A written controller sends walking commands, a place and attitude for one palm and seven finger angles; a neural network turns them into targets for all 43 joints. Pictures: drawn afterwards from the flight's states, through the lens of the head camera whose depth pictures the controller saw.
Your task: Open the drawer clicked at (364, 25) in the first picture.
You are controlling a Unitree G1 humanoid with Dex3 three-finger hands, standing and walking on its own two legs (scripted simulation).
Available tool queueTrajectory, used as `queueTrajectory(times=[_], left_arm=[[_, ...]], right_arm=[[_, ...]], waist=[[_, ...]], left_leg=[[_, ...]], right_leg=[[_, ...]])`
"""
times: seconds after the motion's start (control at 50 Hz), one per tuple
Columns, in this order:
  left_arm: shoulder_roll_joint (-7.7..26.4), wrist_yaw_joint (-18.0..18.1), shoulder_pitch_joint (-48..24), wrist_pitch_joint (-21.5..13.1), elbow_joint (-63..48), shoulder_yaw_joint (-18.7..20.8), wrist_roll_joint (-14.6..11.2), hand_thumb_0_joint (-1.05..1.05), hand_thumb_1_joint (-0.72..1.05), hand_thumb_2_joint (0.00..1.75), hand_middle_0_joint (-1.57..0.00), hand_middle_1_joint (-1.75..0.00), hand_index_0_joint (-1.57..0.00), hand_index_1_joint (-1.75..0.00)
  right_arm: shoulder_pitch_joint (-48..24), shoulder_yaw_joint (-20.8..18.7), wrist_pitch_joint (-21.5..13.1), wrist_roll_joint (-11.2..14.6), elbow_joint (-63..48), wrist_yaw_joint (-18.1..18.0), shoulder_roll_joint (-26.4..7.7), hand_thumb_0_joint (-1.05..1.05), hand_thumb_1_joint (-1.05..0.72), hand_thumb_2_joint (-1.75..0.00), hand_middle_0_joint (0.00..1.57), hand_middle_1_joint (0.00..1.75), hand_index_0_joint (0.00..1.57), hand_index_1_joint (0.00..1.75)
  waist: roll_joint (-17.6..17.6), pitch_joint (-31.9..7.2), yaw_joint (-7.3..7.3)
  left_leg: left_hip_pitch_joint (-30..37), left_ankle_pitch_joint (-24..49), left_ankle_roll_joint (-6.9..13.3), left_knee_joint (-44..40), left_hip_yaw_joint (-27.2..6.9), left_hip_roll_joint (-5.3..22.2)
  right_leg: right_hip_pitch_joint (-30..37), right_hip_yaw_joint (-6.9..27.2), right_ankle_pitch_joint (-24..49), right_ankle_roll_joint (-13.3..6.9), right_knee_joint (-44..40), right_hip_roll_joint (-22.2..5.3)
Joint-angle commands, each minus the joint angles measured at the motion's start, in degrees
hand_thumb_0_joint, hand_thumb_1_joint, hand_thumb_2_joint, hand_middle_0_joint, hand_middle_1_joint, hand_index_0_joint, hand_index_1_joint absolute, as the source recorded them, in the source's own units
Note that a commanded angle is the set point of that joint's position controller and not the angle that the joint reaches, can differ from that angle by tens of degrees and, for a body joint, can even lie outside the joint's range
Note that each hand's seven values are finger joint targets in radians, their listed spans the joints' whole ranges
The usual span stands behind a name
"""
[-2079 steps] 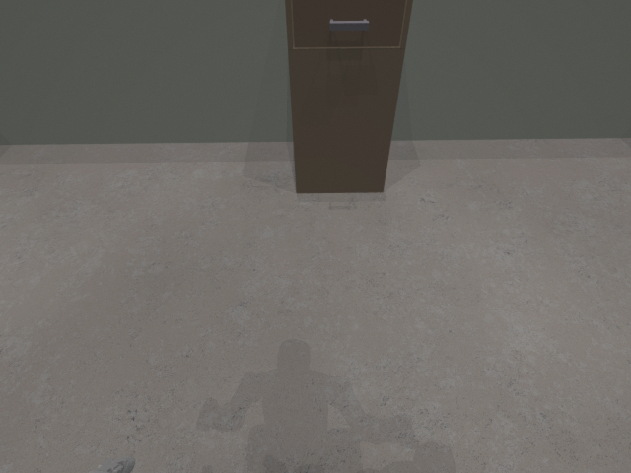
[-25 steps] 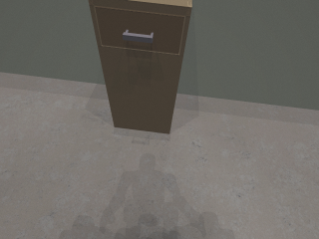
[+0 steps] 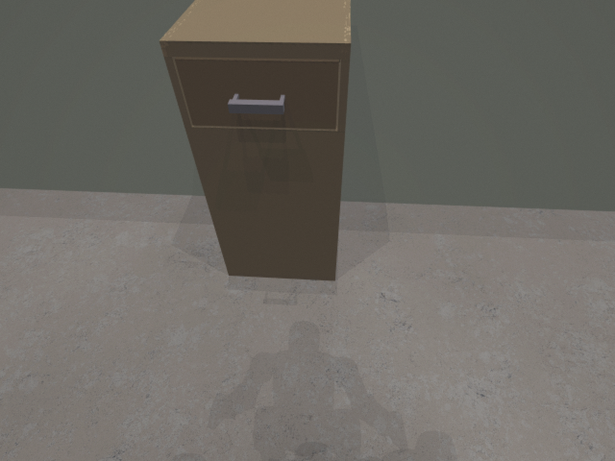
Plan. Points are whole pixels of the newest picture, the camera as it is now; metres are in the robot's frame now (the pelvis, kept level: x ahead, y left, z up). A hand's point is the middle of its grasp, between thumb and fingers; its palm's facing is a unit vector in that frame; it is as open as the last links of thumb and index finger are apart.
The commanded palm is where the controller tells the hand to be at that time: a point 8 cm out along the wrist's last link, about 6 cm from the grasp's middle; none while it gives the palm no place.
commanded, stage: let the arm hang, fingers relaxed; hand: left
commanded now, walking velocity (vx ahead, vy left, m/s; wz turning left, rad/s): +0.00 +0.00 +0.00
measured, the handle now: (257, 102) +0.89 +0.17 +0.02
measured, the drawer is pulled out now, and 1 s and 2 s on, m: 0.00 0.00 0.00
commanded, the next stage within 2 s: look to check the result in 0.10 s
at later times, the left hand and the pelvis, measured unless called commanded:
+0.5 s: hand out of the picture +0.08 +0.23 -0.15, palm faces -0.03 -0.94 -0.35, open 7.4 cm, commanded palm none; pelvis +0.03 -0.01 +0.00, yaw +0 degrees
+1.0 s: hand out of the picture +0.09 +0.19 -0.17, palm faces +0.00 -0.96 -0.27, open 7.4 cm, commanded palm none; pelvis +0.05 -0.02 +0.00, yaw +0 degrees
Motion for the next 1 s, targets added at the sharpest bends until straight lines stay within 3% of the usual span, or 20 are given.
queueTrajectory(times=[0.0,0.16,0.6,0.76,0.8,0.82,0.86,0.92,0.94,0.98], left_arm=[[11.86,0.82,0.15,-1.28,-2.41,2.31,-0.19,0.00,0.90,0.90,-0.20,-0.30,-0.20,-0.30],[12.10,0.73,-1.21,-1.48,-2.26,2.28,-0.38,0.00,0.90,0.90,-0.20,-0.30,-0.20,-0.30],[13.80,1.04,-1.68,-1.75,-1.85,2.39,-0.41,0.00,0.90,0.90,-0.20,-0.30,-0.20,-0.30],[13.82,1.14,-1.90,-1.85,-2.07,2.39,-0.51,0.00,0.90,0.90,-0.20,-0.30,-0.20,-0.30],[9.25,1.30,0.50,-1.31,-1.04,1.49,-0.62,0.00,0.90,0.90,-0.20,-0.30,-0.20,-0.30],[7.33,1.30,1.82,-0.87,-0.33,1.05,-0.58,0.00,0.90,0.90,-0.20,-0.30,-0.20,-0.30],[7.47,0.93,3.40,-0.23,0.20,1.24,-0.32,0.00,0.90,0.90,-0.20,-0.30,-0.20,-0.30],[9.01,0.58,6.85,0.09,0.55,2.56,-0.01,0.00,0.90,0.90,-0.20,-0.30,-0.20,-0.30],[9.23,0.49,8.03,0.07,0.48,2.90,-0.01,0.00,0.90,0.90,-0.20,-0.30,-0.20,-0.30],[9.00,0.36,9.25,-0.49,-0.02,3.51,0.23,0.00,0.90,0.90,-0.20,-0.30,-0.20,-0.30]], right_arm=[[-0.66,-2.01,-1.00,0.22,-2.72,-0.42,-10.40,0.00,-0.90,-0.90,0.20,0.30,0.20,0.30],[-1.99,-1.80,-1.05,0.11,-2.68,-0.59,-11.35,0.00,-0.90,-0.90,0.20,0.30,0.20,0.30],[-2.70,-1.89,-0.43,0.34,-2.83,-0.70,-12.89,0.00,-0.90,-0.90,0.20,0.30,0.20,0.30],[-2.99,-1.88,-0.48,0.24,-2.85,-0.78,-12.82,0.00,-0.90,-0.90,0.20,0.30,0.20,0.30],[-0.74,-0.69,0.09,0.06,-1.85,-0.56,-7.61,0.00,-0.90,-0.90,0.20,0.30,0.20,0.30],[0.75,-0.16,0.48,-0.18,-1.19,-0.44,-5.04,0.00,-0.90,-0.90,0.20,0.30,0.20,0.30],[2.02,-0.01,0.90,-0.57,-0.66,-0.06,-4.10,0.00,-0.90,-0.90,0.20,0.30,0.20,0.30],[2.14,-0.27,0.84,-0.86,-1.27,0.23,-3.21,0.00,-0.90,-0.90,0.20,0.30,0.20,0.30],[1.42,-0.48,0.72,-0.82,-1.77,0.26,-3.19,0.00,-0.90,-0.90,0.20,0.30,0.20,0.30],[-0.01,-1.23,0.40,-0.49,-3.30,0.27,-3.21,0.00,-0.90,-0.90,0.20,0.30,0.20,0.30]], waist=[[-2.17,-1.57,0.57],[-0.11,-2.42,0.25],[-3.02,-3.12,-0.05],[-2.17,-3.60,-0.05],[-2.34,-4.06,0.06],[-3.14,-3.42,0.04],[-4.57,1.07,0.54],[-8.03,4.81,1.79],[-9.24,6.19,2.46],[-7.50,8.06,2.71]], left_leg=[[-1.29,5.02,0.38,-4.77,-9.21,8.44],[0.51,7.38,-0.10,-4.97,-8.91,8.52],[3.60,9.53,-0.31,-4.19,-7.61,8.90],[4.17,11.21,-0.51,-4.00,-7.33,9.00],[3.43,6.85,-1.26,-2.90,-6.27,8.36],[2.65,2.65,-1.56,-2.35,-5.51,7.76],[-2.12,-6.57,-1.73,-0.46,-3.98,6.07],[-11.28,-12.00,-2.10,8.39,-1.11,4.22],[-15.06,-14.78,-2.16,13.25,-0.93,4.56],[-20.24,-17.51,-2.26,21.59,-2.10,6.07]], right_leg=[[1.84,9.14,2.53,-0.46,-4.75,-8.02],[3.30,9.26,6.13,-0.58,-5.49,-8.56],[4.30,9.35,12.65,-0.30,-6.30,-8.70],[5.46,9.33,15.89,-0.31,-5.95,-8.89],[5.71,9.53,10.23,0.42,-6.51,-8.86],[5.32,9.85,3.98,0.53,-6.76,-8.99],[3.42,12.10,-11.88,-0.30,-8.90,-9.43],[4.49,18.33,-25.45,-3.86,-12.62,-13.50],[5.20,20.15,-26.30,-5.76,-13.50,-15.41],[5.34,22.73,-22.78,-9.41,-14.00,-18.69]])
